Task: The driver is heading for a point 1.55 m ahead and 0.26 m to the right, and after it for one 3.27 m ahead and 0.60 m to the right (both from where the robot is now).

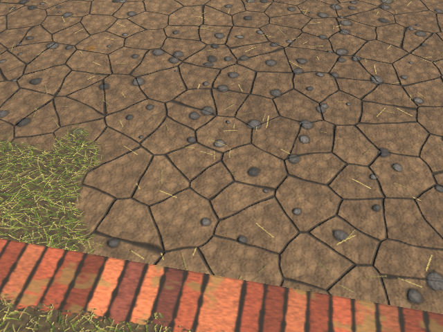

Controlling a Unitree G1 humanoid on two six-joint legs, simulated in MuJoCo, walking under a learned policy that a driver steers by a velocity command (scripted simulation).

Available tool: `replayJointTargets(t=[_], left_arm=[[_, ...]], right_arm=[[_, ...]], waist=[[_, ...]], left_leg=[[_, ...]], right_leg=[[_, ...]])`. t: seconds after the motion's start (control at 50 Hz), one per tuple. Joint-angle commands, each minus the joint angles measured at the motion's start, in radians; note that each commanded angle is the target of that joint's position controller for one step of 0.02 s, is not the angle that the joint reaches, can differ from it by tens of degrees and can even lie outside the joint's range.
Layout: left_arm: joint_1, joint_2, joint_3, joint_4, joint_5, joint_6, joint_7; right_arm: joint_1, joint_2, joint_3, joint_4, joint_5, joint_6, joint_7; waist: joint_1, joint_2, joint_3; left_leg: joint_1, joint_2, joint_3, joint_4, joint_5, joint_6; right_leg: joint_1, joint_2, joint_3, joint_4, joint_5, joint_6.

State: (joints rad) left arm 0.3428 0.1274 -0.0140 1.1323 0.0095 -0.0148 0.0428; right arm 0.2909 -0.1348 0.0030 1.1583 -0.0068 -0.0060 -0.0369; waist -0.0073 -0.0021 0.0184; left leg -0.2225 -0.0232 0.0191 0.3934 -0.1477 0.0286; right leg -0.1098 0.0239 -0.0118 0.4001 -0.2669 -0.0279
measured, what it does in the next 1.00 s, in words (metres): stands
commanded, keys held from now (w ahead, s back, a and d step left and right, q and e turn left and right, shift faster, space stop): no key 1.00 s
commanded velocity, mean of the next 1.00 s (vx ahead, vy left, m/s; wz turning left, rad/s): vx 0.00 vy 0.00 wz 0.00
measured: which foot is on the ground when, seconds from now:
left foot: down 0.00-1.00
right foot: down 0.00-1.00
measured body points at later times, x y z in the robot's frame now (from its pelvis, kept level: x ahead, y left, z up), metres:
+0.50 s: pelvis +0.01 -0.01 +0.00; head +0.02 -0.01 +0.45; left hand -0.02 +0.20 -0.16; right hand -0.01 -0.21 -0.16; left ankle +0.04 +0.10 -0.74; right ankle -0.03 -0.10 -0.74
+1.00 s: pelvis +0.02 -0.01 +0.00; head +0.03 -0.02 +0.45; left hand -0.02 +0.19 -0.16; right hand -0.01 -0.22 -0.17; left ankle +0.04 +0.10 -0.74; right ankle -0.03 -0.10 -0.74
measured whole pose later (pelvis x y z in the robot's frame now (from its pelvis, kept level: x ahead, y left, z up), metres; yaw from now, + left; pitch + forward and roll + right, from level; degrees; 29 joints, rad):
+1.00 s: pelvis +0.02 -0.01 +0.00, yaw +0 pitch -1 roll +0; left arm 0.37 0.11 -0.01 1.15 0.01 -0.02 0.05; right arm 0.31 -0.12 0.00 1.19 -0.01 0.00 -0.04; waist -0.01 0.00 0.03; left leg -0.19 -0.01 0.01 0.40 -0.19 0.01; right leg -0.07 0.04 -0.01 0.38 -0.29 -0.04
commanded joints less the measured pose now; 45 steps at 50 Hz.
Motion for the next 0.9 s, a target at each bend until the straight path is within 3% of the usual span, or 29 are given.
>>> replayJointTargets(t=[0.02, 0.9], left_arm=[[0.083, 0.067, 0.009, -0.002, 0.0, -0.004, 0.003], [0.122, 0.043, 0.008, 0.015, 0.0, -0.011, 0.008]], right_arm=[[0.065, -0.071, -0.01, -0.002, 0.0, -0.003, -0.003], [0.094, -0.045, -0.008, 0.025, 0.001, -0.001, -0.01]], waist=[[0.0, -0.003, 0.066], [0.002, -0.004, 0.077]], left_leg=[[0.054, 0.103, -0.115, -0.058, 0.04, 0.019], [0.07, 0.109, -0.1, -0.035, 0.101, 0.01]], right_leg=[[-0.119, -0.11, 0.102, -0.1, 0.063, -0.029], [-0.073, -0.112, 0.099, -0.099, 0.157, -0.033]])
Keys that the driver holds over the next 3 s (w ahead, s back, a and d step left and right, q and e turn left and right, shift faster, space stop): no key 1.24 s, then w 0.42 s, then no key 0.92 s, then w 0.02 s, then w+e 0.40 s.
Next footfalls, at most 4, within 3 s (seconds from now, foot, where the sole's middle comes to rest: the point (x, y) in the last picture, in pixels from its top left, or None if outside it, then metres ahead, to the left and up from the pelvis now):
1.58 left None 0.19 0.12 -0.78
2.02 right None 0.42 -0.03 -0.78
2.32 left None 0.36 0.16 -0.78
2.96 right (262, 331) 0.54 -0.09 -0.78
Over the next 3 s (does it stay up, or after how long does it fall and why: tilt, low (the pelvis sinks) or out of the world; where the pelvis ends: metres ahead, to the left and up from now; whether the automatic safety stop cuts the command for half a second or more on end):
stays up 0.46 0.00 -0.03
